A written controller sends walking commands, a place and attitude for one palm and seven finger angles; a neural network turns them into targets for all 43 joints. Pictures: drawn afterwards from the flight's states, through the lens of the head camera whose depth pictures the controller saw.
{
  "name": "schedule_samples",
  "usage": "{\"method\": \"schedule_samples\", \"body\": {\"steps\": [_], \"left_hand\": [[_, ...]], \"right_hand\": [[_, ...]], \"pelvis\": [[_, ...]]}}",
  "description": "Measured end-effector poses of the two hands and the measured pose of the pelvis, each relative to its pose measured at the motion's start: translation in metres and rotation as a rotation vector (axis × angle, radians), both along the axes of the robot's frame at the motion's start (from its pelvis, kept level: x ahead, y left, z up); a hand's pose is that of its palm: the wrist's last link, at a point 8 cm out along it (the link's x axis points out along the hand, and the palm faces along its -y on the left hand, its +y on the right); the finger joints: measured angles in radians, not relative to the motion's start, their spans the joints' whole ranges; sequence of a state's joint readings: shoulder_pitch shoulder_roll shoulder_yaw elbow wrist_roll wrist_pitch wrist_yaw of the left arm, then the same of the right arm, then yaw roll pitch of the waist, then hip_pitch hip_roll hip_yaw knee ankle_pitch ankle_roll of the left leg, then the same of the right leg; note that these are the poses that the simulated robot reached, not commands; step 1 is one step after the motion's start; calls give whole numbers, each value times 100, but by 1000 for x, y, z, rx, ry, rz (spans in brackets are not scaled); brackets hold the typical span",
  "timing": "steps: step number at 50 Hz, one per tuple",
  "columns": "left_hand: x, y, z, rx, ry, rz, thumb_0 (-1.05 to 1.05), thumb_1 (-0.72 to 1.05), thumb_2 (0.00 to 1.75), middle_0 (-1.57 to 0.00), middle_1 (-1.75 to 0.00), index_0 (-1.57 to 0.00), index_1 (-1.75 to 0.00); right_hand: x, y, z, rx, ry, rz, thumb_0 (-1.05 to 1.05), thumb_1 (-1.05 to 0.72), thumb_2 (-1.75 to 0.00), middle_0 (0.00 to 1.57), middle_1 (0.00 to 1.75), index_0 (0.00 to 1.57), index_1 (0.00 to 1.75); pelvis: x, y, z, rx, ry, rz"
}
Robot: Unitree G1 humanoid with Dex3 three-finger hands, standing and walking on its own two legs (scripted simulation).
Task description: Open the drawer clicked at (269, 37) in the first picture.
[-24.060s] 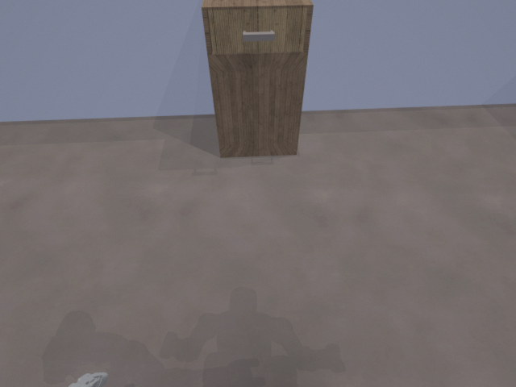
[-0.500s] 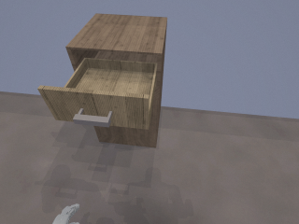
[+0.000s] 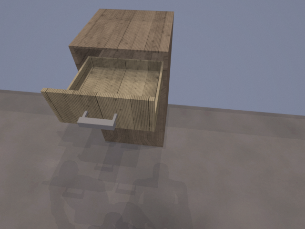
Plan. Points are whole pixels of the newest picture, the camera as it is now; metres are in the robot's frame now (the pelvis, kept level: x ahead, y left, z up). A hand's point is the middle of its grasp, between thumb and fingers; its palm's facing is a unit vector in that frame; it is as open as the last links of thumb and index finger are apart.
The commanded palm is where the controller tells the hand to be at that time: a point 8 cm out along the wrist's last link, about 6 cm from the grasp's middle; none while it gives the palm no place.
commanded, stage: let the arm hang, fingers relaxed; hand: left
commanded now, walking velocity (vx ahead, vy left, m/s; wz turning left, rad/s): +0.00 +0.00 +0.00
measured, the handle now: (98, 119) +0.49 +0.24 -0.06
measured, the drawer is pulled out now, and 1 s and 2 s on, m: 0.30 0.30 0.30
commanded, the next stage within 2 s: look to check the result in 0.38 s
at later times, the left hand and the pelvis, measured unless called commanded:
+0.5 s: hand out of the picture -0.01 +0.16 -0.17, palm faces +0.04 -0.98 -0.19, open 7.3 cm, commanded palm none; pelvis +0.01 +0.00 +0.00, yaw +0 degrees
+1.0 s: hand out of the picture +0.01 +0.15 -0.17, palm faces +0.04 -0.98 -0.19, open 7.3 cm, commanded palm none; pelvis +0.02 -0.01 +0.00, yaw +0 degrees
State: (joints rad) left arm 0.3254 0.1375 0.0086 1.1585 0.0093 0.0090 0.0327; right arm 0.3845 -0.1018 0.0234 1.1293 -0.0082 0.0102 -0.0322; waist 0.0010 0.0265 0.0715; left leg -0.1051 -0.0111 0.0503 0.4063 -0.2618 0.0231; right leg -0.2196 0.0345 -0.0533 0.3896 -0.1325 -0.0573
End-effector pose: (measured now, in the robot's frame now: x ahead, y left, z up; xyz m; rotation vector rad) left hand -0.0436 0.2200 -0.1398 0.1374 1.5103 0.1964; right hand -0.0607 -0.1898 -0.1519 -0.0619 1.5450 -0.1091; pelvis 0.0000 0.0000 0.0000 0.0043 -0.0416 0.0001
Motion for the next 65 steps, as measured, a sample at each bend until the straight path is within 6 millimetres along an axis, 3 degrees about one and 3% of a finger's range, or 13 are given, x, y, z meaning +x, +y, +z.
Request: {"method": "schedule_samples", "body": {"steps": [6,11,30,65], "left_hand": [[27,-13,-4,-30,-79,-17,0,91,90,-20,-30,-20,-30],[34,-11,-5,-22,-91,-28,1,93,90,-20,-30,-20,-30],[32,-16,-4,-28,-54,-13,0,91,90,-20,-30,-20,-30],[55,-17,-3,-15,-69,-20,0,91,90,-20,-30,-20,-30]], "right_hand": [[16,7,-3,12,-60,-9,0,-91,-90,20,30,20,30],[24,6,-3,8,-87,-18,0,-91,-90,20,30,20,30],[14,-12,2,-29,-15,-18,0,-91,-90,19,30,20,30],[43,-18,2,-32,-41,-12,0,-91,-90,19,30,20,30]], "pelvis": [[1,0,0,2,-3,-5],[2,-1,-1,3,-2,-10],[9,-6,0,1,5,-5],[24,-11,1,-3,15,-4]]}}
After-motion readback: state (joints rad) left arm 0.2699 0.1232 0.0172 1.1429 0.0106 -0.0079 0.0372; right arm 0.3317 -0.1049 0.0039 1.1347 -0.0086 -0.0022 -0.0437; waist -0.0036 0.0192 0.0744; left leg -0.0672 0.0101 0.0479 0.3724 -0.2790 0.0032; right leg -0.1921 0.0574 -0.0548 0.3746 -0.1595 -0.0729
